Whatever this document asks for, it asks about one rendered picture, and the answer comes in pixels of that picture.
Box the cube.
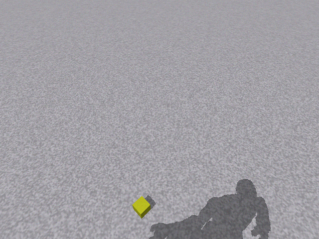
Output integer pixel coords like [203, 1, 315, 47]
[132, 196, 151, 218]

